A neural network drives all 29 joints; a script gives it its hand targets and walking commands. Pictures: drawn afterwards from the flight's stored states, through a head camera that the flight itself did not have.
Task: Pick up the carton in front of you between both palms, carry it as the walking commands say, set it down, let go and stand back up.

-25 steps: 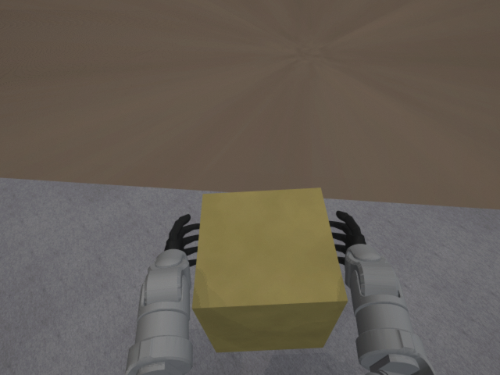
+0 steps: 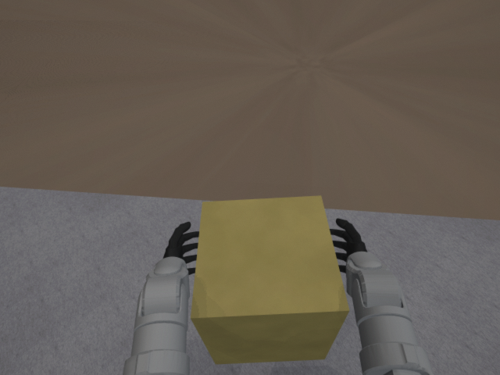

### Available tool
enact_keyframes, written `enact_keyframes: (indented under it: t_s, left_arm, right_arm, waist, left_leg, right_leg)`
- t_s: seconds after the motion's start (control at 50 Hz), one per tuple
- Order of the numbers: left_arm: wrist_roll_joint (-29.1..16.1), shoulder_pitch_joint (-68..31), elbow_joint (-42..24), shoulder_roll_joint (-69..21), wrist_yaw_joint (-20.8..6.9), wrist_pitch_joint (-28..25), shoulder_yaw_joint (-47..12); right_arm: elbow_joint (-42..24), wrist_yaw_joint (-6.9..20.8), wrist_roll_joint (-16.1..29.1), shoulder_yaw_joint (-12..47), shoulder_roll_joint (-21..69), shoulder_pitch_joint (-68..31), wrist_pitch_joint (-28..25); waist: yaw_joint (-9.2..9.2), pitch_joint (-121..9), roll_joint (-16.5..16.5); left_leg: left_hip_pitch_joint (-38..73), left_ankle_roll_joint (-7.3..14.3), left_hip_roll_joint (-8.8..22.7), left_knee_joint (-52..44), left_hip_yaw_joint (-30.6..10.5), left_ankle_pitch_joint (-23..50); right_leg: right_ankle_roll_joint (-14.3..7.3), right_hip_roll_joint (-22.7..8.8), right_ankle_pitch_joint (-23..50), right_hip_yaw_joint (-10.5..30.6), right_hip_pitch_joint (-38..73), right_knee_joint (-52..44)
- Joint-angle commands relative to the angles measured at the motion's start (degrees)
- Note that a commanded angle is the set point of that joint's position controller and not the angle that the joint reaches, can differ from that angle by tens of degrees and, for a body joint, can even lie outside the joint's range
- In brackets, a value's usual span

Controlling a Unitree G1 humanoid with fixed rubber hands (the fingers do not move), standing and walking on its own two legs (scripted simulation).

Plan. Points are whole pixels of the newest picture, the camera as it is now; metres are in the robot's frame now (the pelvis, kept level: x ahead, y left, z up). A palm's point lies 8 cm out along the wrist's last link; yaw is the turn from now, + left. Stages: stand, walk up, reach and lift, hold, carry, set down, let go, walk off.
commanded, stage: reach and lift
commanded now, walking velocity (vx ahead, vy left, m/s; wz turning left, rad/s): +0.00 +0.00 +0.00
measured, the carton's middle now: (265, 283) +0.29 +0.00 -0.04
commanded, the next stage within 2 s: hold in 0.08 s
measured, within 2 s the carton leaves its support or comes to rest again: neither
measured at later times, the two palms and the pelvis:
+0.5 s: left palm (173, 261) +0.28 +0.15 +0.05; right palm (360, 258) +0.28 -0.15 +0.05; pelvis -0.01 +0.00 +0.00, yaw +0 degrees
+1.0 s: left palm (169, 193) +0.41 +0.17 +0.08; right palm (331, 184) +0.41 -0.13 +0.09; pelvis +0.17 +0.02 -0.02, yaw -2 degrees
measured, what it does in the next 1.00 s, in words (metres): walks ahead: left foot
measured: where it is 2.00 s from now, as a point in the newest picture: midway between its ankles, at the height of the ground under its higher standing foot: (262, 266)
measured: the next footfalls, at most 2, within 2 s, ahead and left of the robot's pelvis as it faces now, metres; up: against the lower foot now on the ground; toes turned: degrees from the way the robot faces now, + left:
left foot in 0.96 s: +0.22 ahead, +0.11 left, +0.00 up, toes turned +8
right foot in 1.34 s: +0.56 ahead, -0.11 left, +0.00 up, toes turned -13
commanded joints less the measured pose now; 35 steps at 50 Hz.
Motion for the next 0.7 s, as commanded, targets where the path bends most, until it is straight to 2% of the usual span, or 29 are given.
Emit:
enact_keyframes:
  t_s: [0.0, 0.06, 0.16, 0.26, 0.38, 0.4, 0.42, 0.44, 0.46, 0.5, 0.52, 0.54, 0.56, 0.58, 0.6, 0.62, 0.64, 0.66, 0.68]
  left_arm:
    - [-14.0, -24.67, -1.09, -53.72, -13.83, -1.05, -30.14]
    - [-14.36, -24.87, -1.77, -53.91, -13.83, -0.61, -30.64]
    - [-16.57, -24.76, -6.45, -54.06, -13.23, 1.5, -34.06]
    - [-14.13, -24.09, -3.17, -51.68, -13.0, 3.57, -29.91]
    - [-14.4, -28.49, -2.75, -53.48, -13.66, 3.17, -29.91]
    - [-14.87, -29.22, -2.4, -53.14, -13.56, 3.14, -30.52]
    - [-15.38, -29.34, -3.59, -53.56, -13.37, 3.1, -30.89]
    - [-15.86, -29.44, -5.14, -53.7, -13.12, 3.26, -31.97]
    - [-16.36, -30.56, -6.72, -53.99, -12.76, 3.49, -33.12]
    - [-17.79, -29.59, -9.55, -54.04, -11.74, 4.68, -35.01]
    - [-18.46, -28.7, -11.63, -53.75, -11.11, 5.61, -36.21]
    - [-19.15, -28.15, -13.75, -53.48, -10.43, 6.86, -37.62]
    - [-19.85, -28.11, -16.15, -53.15, -9.86, 8.22, -38.89]
    - [-20.75, -28.27, -18.68, -53.21, -9.24, 9.7, -40.44]
    - [-21.56, -28.73, -21.23, -52.98, -8.61, 11.18, -41.58]
    - [-22.43, -28.87, -23.25, -52.48, -7.95, 12.78, -42.72]
    - [-23.66, -29.0, -25.49, -51.91, -7.34, 14.36, -44.47]
    - [-24.92, -28.2, -27.62, -51.31, -6.67, 15.81, -46.12]
    - [-25.9, -26.46, -29.38, -50.78, -5.87, 17.15, -47.0]
  right_arm:
    - [-2.8, 14.36, 14.67, 30.27, 54.08, -26.95, -1.58]
    - [-3.65, 14.38, 14.99, 30.75, 54.05, -27.27, -1.19]
    - [-8.51, 13.97, 16.89, 33.92, 53.33, -27.16, 0.91]
    - [-5.32, 14.06, 14.71, 30.06, 50.54, -26.8, 2.91]
    - [-5.18, 14.92, 15.12, 30.37, 52.18, -31.59, 2.37]
    - [-5.72, 14.83, 15.56, 30.86, 52.85, -33.07, 2.42]
    - [-6.06, 14.65, 16.15, 31.17, 52.44, -32.58, 2.48]
    - [-7.77, 14.41, 16.96, 32.31, 52.74, -33.05, 2.49]
    - [-9.2, 14.14, 17.56, 33.4, 52.97, -33.97, 2.8]
    - [-12.03, 13.35, 18.81, 35.33, 53.36, -33.46, 4.19]
    - [-13.72, 12.85, 19.7, 36.77, 53.11, -32.69, 5.18]
    - [-15.68, 12.32, 20.7, 38.36, 53.14, -32.45, 6.33]
    - [-17.95, 11.81, 21.56, 39.79, 52.97, -32.73, 7.52]
    - [-19.96, 11.21, 22.28, 40.74, 52.45, -32.3, 8.86]
    - [-21.82, 10.57, 22.69, 41.36, 51.62, -31.17, 10.21]
    - [-23.01, 9.78, 22.81, 41.69, 50.91, -29.53, 11.63]
    - [-24.44, 8.82, 22.97, 41.95, 50.43, -27.22, 13.05]
    - [-27.14, 7.7, 23.17, 42.34, 49.49, -25.93, 14.44]
    - [-30.01, 6.55, 23.53, 42.75, 48.51, -24.79, 15.95]
  waist:
    - [0.01, -13.07, 0.03]
    - [-0.03, -13.0, 0.09]
    - [-0.35, -14.73, 0.16]
    - [-0.15, -7.25, 0.21]
    - [-0.02, -9.37, 0.28]
    - [-0.24, -10.97, -1.57]
    - [-0.2, -11.61, -1.88]
    - [-0.17, -9.67, -2.12]
    - [-0.27, -8.16, -2.98]
    - [-0.02, -11.79, -5.25]
    - [-0.03, -14.55, -6.35]
    - [-0.11, -15.82, -6.79]
    - [-0.2, -15.63, -5.14]
    - [-0.52, -14.52, -0.44]
    - [-1.13, -12.9, 8.16]
    - [-1.46, -10.51, 14.74]
    - [-1.68, -8.41, 14.25]
    - [-1.63, -8.59, 11.78]
    - [-1.34, -10.54, 9.35]
  left_leg:
    - [4.37, -0.47, -3.7, -1.87, 3.78, 13.98]
    - [4.61, -0.52, -3.68, -2.0, 3.73, 13.85]
    - [6.89, -0.83, -3.6, -2.57, 3.27, 16.87]
    - [4.34, -0.7, -3.33, -4.14, 3.96, 8.41]
    - [4.5, -0.41, -3.13, -3.48, 4.08, 6.78]
    - [-1.79, 0.05, 6.26, 1.34, 3.36, -6.12]
    - [-3.19, 0.17, 4.44, 1.33, 2.25, -18.14]
    - [-7.22, 0.31, 3.8, 1.83, 3.01, -27.3]
    - [-9.17, 0.13, 3.38, 3.9, 4.61, -27.61]
    - [-9.29, -0.31, 2.5, 9.46, 8.44, -16.48]
    - [-9.2, -0.49, 1.89, 10.29, 9.69, -13.42]
    - [-8.57, -0.42, 1.56, 8.85, 10.5, -14.01]
    - [-7.57, 0.04, 2.42, 6.0, 9.35, -16.56]
    - [-5.73, 1.32, 5.72, 1.88, 4.56, -21.43]
    - [-3.41, 3.83, 11.95, -4.87, -5.4, -29.35]
    - [0.13, 7.15, 18.09, -10.39, -15.2, -32.16]
    - [-0.06, 9.83, 20.72, -11.48, -18.07, -28.72]
    - [-1.94, 10.24, 20.09, -10.07, -14.91, -22.89]
    - [-3.32, 9.13, 17.86, -7.47, -8.79, -17.62]
  right_leg:
    - [1.03, 3.37, 13.59, -3.39, 2.8, -2.44]
    - [1.01, 3.41, 13.31, -3.4, 2.96, -2.56]
    - [1.06, 3.46, 16.04, -3.18, 5.01, -3.12]
    - [0.6, 3.2, 7.38, -3.66, 2.27, -4.54]
    - [0.41, 3.14, 5.77, -3.9, 2.16, -3.89]
    - [0.17, -6.47, -5.64, -0.73, -3.93, -0.72]
    - [-0.79, -6.21, -20.12, 1.75, -7.53, -2.63]
    - [-1.27, -5.99, -31.12, 2.16, -10.83, -3.73]
    - [-1.73, -6.58, -32.88, 2.55, -12.67, -3.74]
    - [-2.77, -8.51, -26.22, 3.08, -11.16, -3.08]
    - [-3.48, -9.13, -24.55, 3.07, -10.11, -2.51]
    - [-3.94, -9.26, -25.25, 2.58, -10.42, -1.89]
    - [-3.67, -8.49, -26.27, 0.65, -12.57, -0.21]
    - [-2.57, -6.66, -26.14, -2.88, -16.95, 4.45]
    - [-0.65, -3.9, -22.89, -8.0, -23.16, 14.09]
    - [0.69, -1.33, -17.55, -13.26, -30.35, 21.93]
    - [0.09, -4.02, -16.89, -12.58, -32.27, 20.01]
    - [-0.33, -4.59, -16.63, -13.0, -28.95, 15.33]
    - [-0.19, -3.33, -12.41, -15.02, -22.94, 9.82]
